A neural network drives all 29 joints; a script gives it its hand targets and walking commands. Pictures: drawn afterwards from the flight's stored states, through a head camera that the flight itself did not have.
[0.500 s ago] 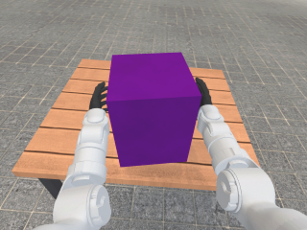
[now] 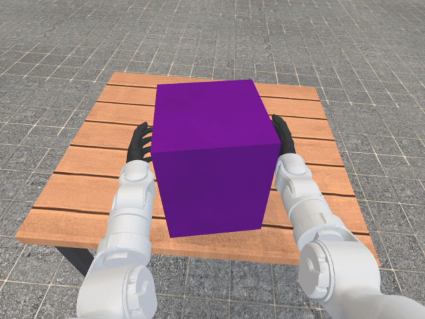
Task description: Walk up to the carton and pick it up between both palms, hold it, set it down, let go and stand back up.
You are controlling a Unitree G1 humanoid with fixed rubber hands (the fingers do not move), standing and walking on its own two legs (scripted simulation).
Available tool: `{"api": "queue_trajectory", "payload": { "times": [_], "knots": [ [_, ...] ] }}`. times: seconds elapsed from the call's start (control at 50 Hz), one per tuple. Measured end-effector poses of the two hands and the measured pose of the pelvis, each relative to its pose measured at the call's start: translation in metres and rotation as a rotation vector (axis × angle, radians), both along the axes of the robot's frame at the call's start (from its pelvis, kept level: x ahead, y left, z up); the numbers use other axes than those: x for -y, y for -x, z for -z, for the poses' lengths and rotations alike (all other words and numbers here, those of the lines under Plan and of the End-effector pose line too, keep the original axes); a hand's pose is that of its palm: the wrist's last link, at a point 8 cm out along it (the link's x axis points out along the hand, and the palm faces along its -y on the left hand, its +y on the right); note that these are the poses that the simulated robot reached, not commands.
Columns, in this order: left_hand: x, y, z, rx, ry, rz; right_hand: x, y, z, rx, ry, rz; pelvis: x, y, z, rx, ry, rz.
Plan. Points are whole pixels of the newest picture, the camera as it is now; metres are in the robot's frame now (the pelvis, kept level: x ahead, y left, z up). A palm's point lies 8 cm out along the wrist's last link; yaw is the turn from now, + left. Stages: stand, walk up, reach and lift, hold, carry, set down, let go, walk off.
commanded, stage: set down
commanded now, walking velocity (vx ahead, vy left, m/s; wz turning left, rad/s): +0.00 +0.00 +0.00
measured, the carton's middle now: (210, 159) +0.41 +0.01 +0.06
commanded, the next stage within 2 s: none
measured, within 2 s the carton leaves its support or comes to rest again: rests again in 0.92 s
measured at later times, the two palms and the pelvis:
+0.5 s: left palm (141, 172) +0.37 +0.15 +0.07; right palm (284, 162) +0.39 -0.14 +0.08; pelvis -0.01 +0.00 +0.00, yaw -1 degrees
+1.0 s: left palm (141, 174) +0.37 +0.15 +0.06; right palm (283, 168) +0.39 -0.14 +0.07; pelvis -0.01 +0.00 +0.00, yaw -1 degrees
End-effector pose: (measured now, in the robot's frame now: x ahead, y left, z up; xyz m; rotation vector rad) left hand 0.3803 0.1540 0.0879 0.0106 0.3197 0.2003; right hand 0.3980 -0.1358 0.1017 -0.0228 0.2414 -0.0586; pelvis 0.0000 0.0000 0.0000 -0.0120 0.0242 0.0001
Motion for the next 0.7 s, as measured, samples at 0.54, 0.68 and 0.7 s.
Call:
{"api": "queue_trajectory", "payload": {
  "times": [0.54,0.68,0.7],
  "knots": [
    [0.005,0.011,0.023,-0.011,0.012,-0.007,0.005,0.010,0.021,-0.007,0.017,-0.009,0.003,0.008,0.000,-0.049,-0.008,0.011],
    [0.005,0.012,0.025,-0.007,0.013,-0.005,0.005,0.013,0.024,-0.002,0.012,-0.003,0.002,0.012,0.000,-0.054,-0.010,0.018],
    [0.005,0.012,0.025,-0.006,0.013,-0.005,0.005,0.013,0.025,0.000,0.014,-0.003,0.002,0.012,0.000,-0.055,-0.010,0.019]
  ]
}}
